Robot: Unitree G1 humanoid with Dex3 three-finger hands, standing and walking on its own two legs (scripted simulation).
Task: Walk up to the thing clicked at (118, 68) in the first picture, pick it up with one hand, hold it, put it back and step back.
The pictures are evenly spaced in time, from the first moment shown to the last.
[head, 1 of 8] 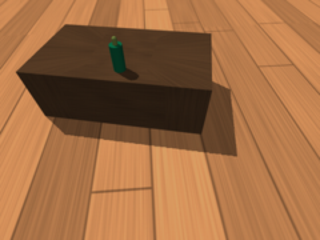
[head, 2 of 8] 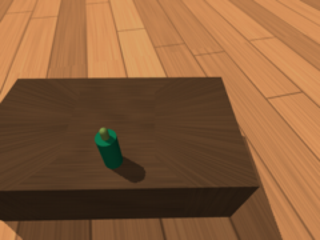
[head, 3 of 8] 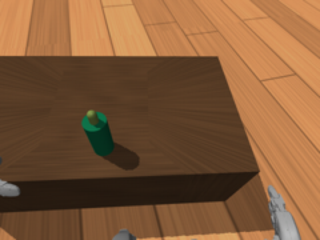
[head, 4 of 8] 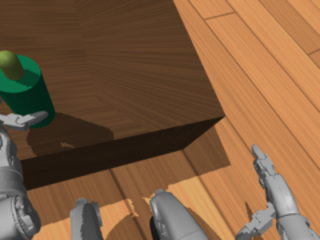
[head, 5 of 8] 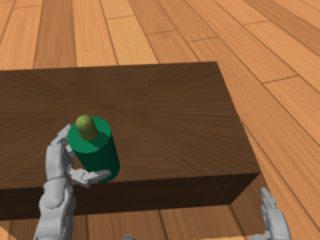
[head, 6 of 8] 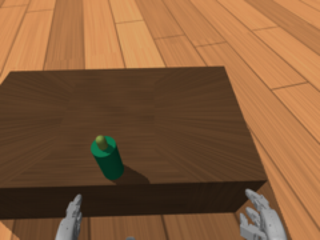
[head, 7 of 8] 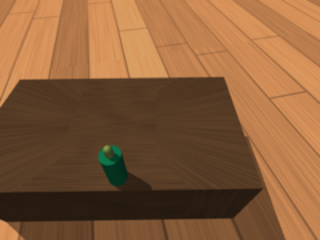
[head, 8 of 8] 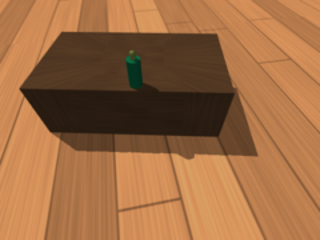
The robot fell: no
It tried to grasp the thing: yes
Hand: left
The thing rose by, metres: 0.26
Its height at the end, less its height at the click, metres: +0.00
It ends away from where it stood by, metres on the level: 0.07
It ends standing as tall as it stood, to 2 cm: yes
